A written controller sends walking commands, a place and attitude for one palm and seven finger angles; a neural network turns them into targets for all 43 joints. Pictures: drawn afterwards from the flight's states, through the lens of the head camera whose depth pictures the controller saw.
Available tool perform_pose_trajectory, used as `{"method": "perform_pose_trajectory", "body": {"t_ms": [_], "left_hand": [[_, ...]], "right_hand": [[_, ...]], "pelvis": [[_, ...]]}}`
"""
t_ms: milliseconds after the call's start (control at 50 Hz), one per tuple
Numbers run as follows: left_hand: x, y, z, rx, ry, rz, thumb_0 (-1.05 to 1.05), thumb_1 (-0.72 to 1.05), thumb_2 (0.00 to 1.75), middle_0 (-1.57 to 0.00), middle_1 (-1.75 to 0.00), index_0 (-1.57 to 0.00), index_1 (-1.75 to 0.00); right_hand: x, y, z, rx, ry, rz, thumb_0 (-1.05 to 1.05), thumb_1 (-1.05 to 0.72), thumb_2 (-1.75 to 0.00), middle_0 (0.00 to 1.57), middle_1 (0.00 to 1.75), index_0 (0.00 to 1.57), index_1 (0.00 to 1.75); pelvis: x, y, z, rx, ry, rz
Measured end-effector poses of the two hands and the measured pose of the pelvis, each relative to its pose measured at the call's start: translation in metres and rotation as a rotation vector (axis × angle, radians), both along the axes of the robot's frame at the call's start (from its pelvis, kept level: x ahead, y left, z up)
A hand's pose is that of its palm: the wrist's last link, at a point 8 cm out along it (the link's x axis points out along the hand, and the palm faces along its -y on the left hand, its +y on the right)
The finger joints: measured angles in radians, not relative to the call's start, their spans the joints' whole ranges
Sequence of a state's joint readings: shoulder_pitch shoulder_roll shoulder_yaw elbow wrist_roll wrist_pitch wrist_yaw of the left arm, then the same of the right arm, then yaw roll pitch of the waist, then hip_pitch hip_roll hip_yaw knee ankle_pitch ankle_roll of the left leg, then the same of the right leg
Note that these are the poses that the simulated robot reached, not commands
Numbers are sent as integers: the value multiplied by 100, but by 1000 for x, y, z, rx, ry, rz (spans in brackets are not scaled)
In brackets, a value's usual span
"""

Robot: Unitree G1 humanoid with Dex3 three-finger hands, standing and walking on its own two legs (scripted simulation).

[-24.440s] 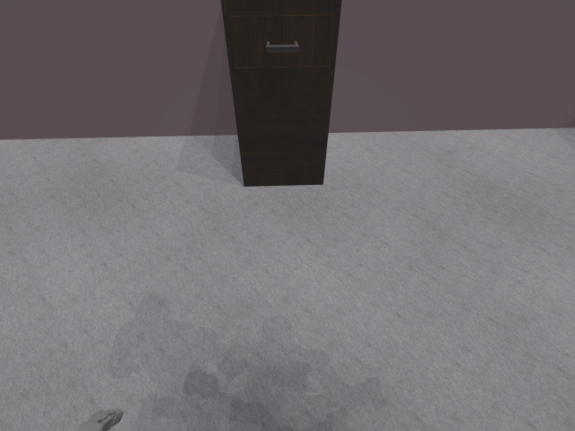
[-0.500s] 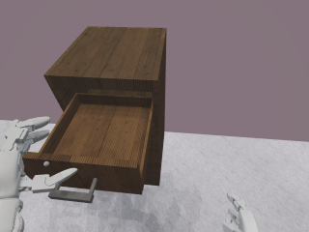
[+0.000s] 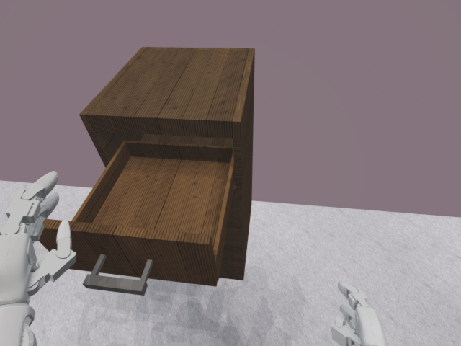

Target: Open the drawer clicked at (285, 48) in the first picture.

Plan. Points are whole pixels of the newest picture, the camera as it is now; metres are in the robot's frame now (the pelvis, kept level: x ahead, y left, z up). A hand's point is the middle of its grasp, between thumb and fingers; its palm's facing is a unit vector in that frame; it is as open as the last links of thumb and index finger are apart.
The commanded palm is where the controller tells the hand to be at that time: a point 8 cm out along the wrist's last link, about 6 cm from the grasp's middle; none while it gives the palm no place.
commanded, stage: draw the hand back to the body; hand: left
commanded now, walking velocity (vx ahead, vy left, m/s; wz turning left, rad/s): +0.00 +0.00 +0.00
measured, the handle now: (120, 273) +0.25 +0.27 -0.05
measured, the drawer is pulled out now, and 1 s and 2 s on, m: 0.30 0.30 0.30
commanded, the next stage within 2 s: step back with the hand held close in 0.06 s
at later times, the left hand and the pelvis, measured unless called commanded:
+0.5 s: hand (53, 272) +0.16 +0.26 +0.14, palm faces +0.29 -0.82 -0.49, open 7.4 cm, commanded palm +0.10 +0.30 +0.17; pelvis -0.03 +0.02 +0.00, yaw +1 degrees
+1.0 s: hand (7, 320) +0.10 +0.27 +0.15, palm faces +0.38 -0.82 -0.43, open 7.4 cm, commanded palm +0.03 +0.31 +0.17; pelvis -0.10 +0.03 -0.02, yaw +1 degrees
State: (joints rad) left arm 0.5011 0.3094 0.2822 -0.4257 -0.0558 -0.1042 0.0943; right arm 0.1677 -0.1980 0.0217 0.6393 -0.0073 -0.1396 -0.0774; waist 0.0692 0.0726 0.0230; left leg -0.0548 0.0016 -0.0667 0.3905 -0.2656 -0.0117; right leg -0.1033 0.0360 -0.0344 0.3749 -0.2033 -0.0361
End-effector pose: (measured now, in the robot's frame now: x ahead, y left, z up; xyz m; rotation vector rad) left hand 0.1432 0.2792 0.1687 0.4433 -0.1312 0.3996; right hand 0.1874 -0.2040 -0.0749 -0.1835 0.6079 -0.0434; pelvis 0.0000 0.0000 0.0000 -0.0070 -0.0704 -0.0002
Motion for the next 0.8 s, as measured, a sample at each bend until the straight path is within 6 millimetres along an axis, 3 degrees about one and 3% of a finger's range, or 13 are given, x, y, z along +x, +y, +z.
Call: {"method": "perform_pose_trajectory", "body": {"t_ms": [280,460,640,800], "left_hand": [[-10,3,10,69,-24,-19,1,88,89,-21,-30,-21,-31],[-14,12,-5,81,73,-88,1,89,89,-21,-30,-21,-31],[-36,25,5,132,21,-103,2,89,89,-21,-30,-22,-31],[-65,20,1,120,-42,-70,1,89,89,-21,-30,-21,-31]], "right_hand": [[-23,-10,-4,-17,46,-21,2,-90,-90,20,30,21,30],[-44,-21,-6,-75,135,-102,2,-91,-90,20,30,20,30],[-51,-4,2,-73,86,-96,2,-91,-90,20,29,20,30],[-65,7,2,-49,29,-40,1,-90,-89,20,30,21,30]], "pelvis": [[-15,2,0,-14,42,13],[-26,17,-2,-6,106,16],[-47,26,-8,8,101,13],[-70,21,-16,-1,97,11]]}}
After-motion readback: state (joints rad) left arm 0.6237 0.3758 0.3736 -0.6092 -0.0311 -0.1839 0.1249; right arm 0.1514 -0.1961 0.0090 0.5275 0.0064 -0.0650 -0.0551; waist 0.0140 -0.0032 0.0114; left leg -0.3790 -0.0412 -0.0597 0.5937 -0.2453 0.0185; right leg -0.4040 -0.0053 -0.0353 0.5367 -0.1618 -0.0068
